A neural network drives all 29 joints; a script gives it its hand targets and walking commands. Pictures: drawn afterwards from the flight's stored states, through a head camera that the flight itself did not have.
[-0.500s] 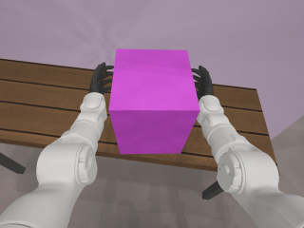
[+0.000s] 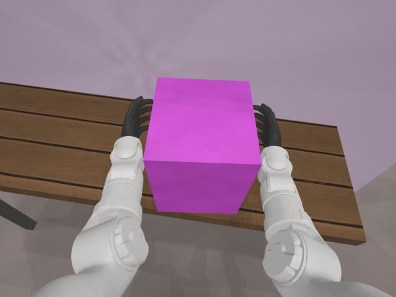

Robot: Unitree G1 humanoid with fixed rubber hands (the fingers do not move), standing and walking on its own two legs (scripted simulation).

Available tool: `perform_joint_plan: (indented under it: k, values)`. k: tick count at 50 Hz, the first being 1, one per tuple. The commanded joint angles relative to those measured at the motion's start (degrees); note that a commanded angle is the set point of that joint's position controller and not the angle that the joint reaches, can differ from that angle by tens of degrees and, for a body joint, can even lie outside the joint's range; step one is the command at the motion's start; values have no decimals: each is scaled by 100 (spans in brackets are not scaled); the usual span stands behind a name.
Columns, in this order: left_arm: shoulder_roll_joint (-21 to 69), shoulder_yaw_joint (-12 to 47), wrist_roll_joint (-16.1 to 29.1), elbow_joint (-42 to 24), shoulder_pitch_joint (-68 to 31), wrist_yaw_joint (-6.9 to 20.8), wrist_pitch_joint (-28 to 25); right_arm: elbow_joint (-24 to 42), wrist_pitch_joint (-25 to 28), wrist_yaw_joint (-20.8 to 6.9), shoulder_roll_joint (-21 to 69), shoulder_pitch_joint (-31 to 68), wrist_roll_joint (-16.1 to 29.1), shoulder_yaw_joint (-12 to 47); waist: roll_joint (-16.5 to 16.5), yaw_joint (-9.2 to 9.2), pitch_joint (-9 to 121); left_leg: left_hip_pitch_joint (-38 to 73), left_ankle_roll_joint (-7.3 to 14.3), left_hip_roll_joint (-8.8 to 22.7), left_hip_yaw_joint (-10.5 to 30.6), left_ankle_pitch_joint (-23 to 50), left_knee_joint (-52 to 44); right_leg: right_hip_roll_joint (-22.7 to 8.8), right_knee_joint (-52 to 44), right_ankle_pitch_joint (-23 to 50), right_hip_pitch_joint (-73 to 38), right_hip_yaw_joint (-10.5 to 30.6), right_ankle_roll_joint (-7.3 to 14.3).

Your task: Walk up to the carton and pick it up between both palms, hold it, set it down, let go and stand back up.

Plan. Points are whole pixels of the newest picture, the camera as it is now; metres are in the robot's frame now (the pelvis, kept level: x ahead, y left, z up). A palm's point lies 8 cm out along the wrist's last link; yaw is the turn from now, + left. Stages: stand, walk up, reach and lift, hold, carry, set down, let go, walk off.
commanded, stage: reach and lift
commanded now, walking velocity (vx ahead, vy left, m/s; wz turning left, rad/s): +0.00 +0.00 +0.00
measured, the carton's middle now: (200, 151) +0.42 +0.01 +0.00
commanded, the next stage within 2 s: none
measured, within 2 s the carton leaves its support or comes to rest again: leaves its support in 0.78 s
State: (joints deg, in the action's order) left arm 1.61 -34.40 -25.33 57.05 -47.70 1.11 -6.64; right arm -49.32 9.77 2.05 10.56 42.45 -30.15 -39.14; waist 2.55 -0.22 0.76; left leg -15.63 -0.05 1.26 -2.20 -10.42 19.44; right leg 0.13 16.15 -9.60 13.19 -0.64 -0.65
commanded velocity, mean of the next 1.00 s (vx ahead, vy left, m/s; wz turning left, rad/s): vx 0.00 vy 0.00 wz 0.00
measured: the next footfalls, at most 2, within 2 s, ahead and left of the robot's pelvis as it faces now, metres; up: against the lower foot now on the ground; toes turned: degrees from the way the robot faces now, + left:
none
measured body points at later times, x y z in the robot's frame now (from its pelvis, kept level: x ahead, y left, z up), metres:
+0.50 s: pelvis +0.00 +0.00 +0.00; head +0.05 +0.02 +0.45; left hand +0.42 +0.16 +0.06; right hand +0.41 -0.13 +0.07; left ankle -0.01 +0.11 -0.75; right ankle -0.02 -0.12 -0.75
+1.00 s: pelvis -0.02 +0.00 +0.00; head -0.02 +0.02 +0.45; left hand +0.39 +0.16 +0.10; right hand +0.38 -0.13 +0.10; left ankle -0.01 +0.11 -0.75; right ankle -0.02 -0.12 -0.75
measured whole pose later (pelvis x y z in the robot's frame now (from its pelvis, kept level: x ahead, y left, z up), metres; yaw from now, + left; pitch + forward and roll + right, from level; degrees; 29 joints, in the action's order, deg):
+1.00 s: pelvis -0.02 +0.00 +0.00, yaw +1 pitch +0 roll -1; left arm 1.0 -26.0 -19.0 51.7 -44.7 -1.3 2.8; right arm -52.4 5.9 4.8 6.8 41.2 -18.3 -28.6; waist 2.7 -0.4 0.6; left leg -9.1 -0.2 1.1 -1.4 -8.0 17.1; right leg 0.0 13.2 -7.3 6.1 -1.7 -0.4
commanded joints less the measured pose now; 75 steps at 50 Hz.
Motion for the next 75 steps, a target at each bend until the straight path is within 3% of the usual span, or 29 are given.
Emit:
perform_joint_plan:
  k: [1,15,21,38,49,56,66,75]
  values:
    - [2295,1171,-118,-35,-2506,570,-101,-129,456,-592,2690,2547,-171,1619,-417,180,2772,845,-212,-113,-608,2737,236,81,409,2656,-1440,-487,-239]
    - [2455,1274,-95,-63,-2461,631,-16,-75,498,-579,2740,2530,-77,1766,-334,149,2722,673,-146,-122,-594,2264,14,35,346,2608,-1688,-481,-242]
    - [2646,1630,53,-163,-2381,552,-5,-161,630,-563,2732,2586,87,2020,-440,137,2936,955,-251,-90,-574,2730,145,106,329,2762,-1602,-529,-157]
    - [3072,2609,672,-586,-2962,514,40,21,655,-431,2667,3133,737,2727,-438,-99,3363,1180,-407,-120,-436,2560,90,127,198,2922,-1927,-455,-101]
    - [2943,2319,624,-905,-2981,664,865,279,-28,-475,2344,3396,1081,2605,-289,6,2466,1247,-272,-172,-512,1372,-311,80,-125,1557,-1851,-429,-153]
    - [2906,2301,592,-1322,-2845,710,1328,439,-281,-529,2139,3391,1202,2530,-356,-21,2150,1710,-304,-175,-514,1279,-332,138,-255,971,-1519,-555,-166]
    - [3121,3059,959,-2000,-2883,602,1604,648,-331,-461,2049,3480,1702,3102,-452,-193,2536,2231,-450,-184,-367,1978,-99,230,-223,1344,-1424,-610,-133]
    - [3154,3451,1175,-2493,-2837,643,1985,939,-667,-253,2072,3618,2422,3899,-340,-236,2479,2012,-365,-302,-231,1914,-95,214,-129,1812,-1839,-470,-192]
